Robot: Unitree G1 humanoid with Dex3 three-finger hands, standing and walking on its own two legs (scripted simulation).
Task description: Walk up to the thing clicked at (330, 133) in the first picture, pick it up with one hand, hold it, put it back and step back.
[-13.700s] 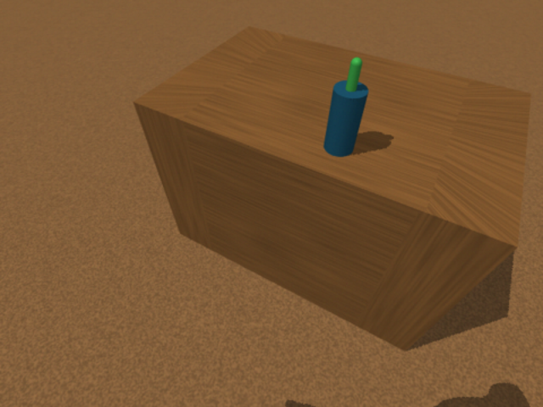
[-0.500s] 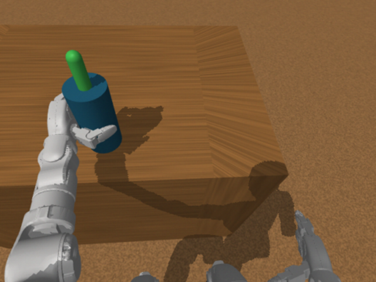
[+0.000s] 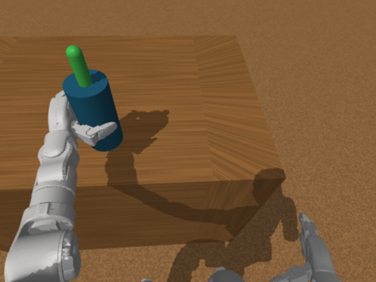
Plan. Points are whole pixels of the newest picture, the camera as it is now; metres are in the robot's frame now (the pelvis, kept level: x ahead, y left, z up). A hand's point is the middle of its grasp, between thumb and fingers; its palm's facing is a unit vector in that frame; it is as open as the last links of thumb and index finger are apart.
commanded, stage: lift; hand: left
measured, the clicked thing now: (92, 102) +0.45 +0.17 +0.14
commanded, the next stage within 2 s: hold in 1.12 s
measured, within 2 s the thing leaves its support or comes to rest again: neither
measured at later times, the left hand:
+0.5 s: hand (80, 111) +0.38 +0.17 +0.18, palm faces +0.08 -1.00 -0.04, open 11.0 cm
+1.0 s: hand (62, 112) +0.34 +0.17 +0.23, palm faces +0.08 -1.00 -0.03, open 11.0 cm
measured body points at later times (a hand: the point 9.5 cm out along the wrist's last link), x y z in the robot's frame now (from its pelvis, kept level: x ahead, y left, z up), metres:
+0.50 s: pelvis +0.00 +0.00 +0.01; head +0.00 -0.01 +0.46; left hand +0.37 +0.22 +0.19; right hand +0.16 -0.26 -0.05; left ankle -0.01 +0.12 -0.70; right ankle +0.02 -0.14 -0.70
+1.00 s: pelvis -0.01 -0.01 +0.02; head -0.03 -0.03 +0.47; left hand +0.33 +0.22 +0.23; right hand +0.16 -0.26 -0.05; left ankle -0.01 +0.12 -0.70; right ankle +0.02 -0.14 -0.70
